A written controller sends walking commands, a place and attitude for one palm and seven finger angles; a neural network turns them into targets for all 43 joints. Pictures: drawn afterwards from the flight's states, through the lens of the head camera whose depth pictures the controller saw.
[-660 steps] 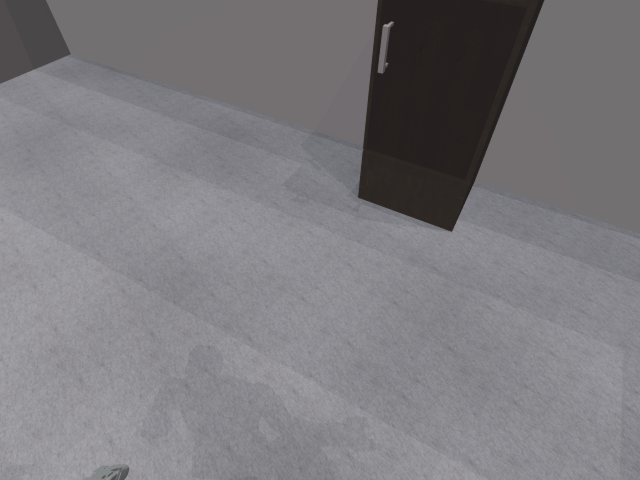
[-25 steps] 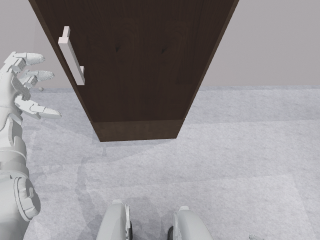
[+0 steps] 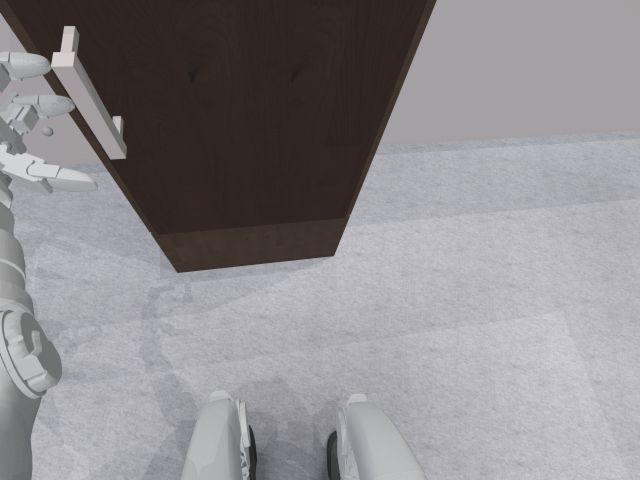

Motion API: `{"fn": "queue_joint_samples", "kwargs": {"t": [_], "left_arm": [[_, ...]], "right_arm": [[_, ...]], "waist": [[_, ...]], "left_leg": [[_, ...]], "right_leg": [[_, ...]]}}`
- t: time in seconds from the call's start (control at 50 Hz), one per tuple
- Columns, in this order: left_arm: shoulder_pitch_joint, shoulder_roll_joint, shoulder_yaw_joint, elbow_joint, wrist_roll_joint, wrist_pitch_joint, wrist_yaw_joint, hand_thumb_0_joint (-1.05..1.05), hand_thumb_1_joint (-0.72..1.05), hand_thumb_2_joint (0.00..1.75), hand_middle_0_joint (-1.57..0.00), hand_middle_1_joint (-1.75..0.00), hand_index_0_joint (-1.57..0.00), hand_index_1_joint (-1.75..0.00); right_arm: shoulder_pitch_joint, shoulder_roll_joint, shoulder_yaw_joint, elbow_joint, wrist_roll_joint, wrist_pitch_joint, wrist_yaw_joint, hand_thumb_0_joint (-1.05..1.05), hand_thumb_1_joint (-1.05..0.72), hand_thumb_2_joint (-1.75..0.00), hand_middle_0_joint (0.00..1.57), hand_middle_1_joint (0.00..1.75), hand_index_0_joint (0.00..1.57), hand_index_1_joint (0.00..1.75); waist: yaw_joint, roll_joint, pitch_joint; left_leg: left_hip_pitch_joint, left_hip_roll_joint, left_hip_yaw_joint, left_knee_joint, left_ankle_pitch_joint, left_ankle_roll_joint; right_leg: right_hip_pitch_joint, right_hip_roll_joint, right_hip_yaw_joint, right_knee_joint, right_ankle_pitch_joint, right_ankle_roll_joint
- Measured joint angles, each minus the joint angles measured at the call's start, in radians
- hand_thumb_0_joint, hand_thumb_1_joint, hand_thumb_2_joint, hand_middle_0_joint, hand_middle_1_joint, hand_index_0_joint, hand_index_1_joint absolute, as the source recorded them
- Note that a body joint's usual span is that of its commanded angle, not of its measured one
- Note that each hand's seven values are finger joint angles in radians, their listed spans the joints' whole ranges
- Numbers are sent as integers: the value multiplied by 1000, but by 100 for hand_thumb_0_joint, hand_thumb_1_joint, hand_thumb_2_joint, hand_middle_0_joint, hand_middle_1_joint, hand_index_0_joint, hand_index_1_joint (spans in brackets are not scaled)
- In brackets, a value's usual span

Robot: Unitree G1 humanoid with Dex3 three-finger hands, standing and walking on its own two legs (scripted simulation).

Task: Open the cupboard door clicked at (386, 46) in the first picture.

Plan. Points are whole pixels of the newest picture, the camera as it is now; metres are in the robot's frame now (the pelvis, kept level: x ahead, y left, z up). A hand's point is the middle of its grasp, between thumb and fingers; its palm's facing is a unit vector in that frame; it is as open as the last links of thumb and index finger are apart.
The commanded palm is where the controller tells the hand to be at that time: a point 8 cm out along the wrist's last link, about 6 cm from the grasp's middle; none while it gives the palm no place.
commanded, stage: move the hooked fingers beside the handle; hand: left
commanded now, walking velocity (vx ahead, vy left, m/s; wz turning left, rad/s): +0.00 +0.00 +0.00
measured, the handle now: (96, 99) +0.55 +0.23 +0.07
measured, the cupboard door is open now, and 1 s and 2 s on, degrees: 0 0 0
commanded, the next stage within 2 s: slide the fingers in behind the handle in 0.64 s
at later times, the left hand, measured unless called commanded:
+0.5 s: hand (51, 135) +0.50 +0.27 +0.06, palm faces +0.09 -1.00 -0.02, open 14.0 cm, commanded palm +0.48 +0.31 +0.06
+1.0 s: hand (64, 139) +0.49 +0.26 +0.06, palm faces +0.07 -1.00 +0.00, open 14.0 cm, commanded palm +0.47 +0.29 +0.06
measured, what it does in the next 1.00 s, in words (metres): stands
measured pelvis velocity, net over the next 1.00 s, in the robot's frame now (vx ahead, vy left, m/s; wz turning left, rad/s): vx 0.01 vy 0.00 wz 0.01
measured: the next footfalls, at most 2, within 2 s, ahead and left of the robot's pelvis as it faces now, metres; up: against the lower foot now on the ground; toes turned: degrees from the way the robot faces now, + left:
none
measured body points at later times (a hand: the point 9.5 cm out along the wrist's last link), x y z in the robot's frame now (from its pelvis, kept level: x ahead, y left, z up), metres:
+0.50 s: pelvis +0.01 +0.00 +0.00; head +0.16 +0.04 +0.42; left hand +0.49 +0.33 +0.07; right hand +0.05 -0.27 -0.10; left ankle +0.05 +0.11 -0.63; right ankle +0.01 -0.13 -0.63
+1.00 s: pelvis +0.01 +0.00 +0.00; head +0.15 +0.04 +0.43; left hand +0.48 +0.31 +0.07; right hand +0.04 -0.27 -0.10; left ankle +0.05 +0.11 -0.63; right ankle +0.01 -0.13 -0.63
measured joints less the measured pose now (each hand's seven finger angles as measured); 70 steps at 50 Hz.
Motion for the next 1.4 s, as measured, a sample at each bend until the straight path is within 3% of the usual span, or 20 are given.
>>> {"fn": "queue_joint_samples", "kwargs": {"t": [0.16,0.34,0.54,0.8,1.02,1.4], "left_arm": [[28,-2,13,-14,-2,-7,0,-1,-49,30,-30,-120,-30,-120],[16,-19,-31,-22,-13,-4,-5,-1,-50,30,-30,-120,-30,-120],[18,-35,-20,-24,4,-14,29,-1,-49,30,-30,-120,-30,-120],[34,-18,-19,-21,-16,-12,2,-1,-49,30,-30,-120,-30,-120],[32,-88,-56,-45,-8,-17,50,-1,-50,30,-30,-120,-30,-120],[38,-124,-84,-50,-15,-43,89,-1,-50,30,-30,-120,-30,-120]], "right_arm": [[4,4,1,5,3,5,2,0,-90,-90,20,30,20,30],[-14,5,-5,12,3,6,1,0,-90,-90,20,30,20,30],[-29,8,-1,-8,-2,5,5,0,-90,-90,20,30,20,30],[-12,10,0,6,4,13,4,0,-90,-90,20,30,20,30],[-16,11,-8,13,-2,9,8,0,-90,-90,20,30,20,30],[-15,19,-12,20,-4,6,16,0,-90,-90,20,30,20,30]], "waist": [[9,-4,3],[17,-6,0],[8,-7,-3],[17,-4,-1],[15,-5,-7],[19,-2,-10]], "left_leg": [[3,1,-2,0,-4,0],[9,-5,-10,-4,-5,0],[10,-5,-5,-2,-9,2],[15,-5,-7,-3,-10,1],[24,-9,-9,-11,-5,0],[29,-10,-8,-9,-7,-4]], "right_leg": [[5,2,-1,-4,-2,0],[19,-2,-10,-14,-4,1],[17,-2,-4,-11,-6,3],[23,-1,-5,-12,-8,2],[33,-4,-7,-19,-5,2],[33,-5,-4,-8,-11,-2]]}}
